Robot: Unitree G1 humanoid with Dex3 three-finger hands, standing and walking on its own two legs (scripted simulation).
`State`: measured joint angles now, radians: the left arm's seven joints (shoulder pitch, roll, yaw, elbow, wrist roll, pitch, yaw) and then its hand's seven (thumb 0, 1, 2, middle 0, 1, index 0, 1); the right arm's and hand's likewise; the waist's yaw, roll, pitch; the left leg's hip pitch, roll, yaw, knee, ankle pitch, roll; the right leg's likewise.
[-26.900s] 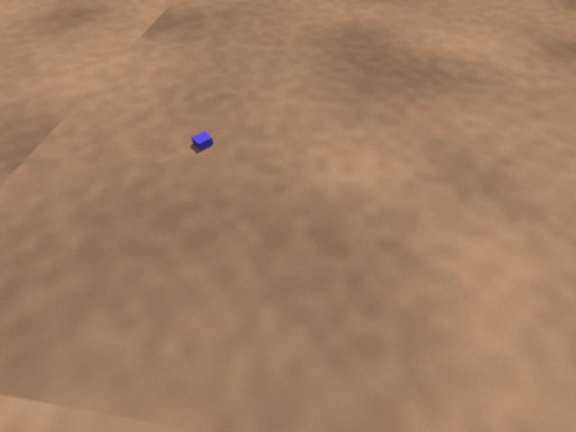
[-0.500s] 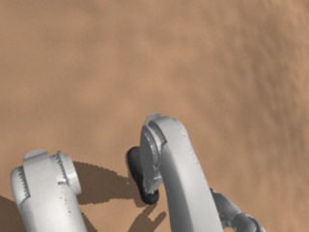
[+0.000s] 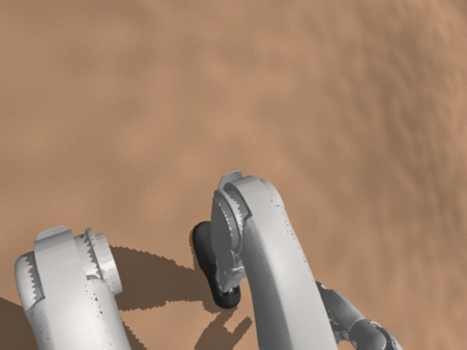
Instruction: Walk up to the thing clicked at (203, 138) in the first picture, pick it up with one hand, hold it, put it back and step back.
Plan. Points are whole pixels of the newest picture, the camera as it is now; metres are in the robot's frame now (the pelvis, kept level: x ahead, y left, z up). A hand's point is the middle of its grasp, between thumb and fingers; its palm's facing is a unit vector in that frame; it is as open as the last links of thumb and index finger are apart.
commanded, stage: open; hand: left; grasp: from above
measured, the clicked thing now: out of the picture +0.45 +0.33 -0.28
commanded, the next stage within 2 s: withdraw in 0.22 s
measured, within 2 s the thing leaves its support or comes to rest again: neither
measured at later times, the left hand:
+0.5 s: hand out of the picture +0.45 +0.34 -0.21, palm faces -0.45 -0.07 -0.89, open 13.9 cm
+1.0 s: hand out of the picture +0.45 +0.35 -0.07, palm faces -0.53 -0.12 -0.84, open 13.2 cm
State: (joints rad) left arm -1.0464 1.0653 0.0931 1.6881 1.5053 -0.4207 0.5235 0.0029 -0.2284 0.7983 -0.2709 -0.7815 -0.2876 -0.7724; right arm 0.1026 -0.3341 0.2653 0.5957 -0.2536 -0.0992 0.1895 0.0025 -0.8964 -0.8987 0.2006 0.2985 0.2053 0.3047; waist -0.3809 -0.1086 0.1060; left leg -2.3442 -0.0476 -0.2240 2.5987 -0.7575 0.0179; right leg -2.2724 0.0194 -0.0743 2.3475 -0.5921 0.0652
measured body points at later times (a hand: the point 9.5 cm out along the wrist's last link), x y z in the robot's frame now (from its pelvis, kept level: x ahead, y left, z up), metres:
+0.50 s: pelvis +0.00 +0.00 +0.00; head +0.25 +0.15 +0.35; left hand +0.47 +0.34 -0.16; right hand +0.08 -0.26 -0.05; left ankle +0.05 +0.11 -0.26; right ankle +0.14 -0.15 -0.26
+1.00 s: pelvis -0.01 -0.01 +0.07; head +0.22 +0.09 +0.44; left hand +0.47 +0.35 -0.02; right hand +0.08 -0.28 -0.02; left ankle +0.05 +0.11 -0.26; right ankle +0.14 -0.15 -0.26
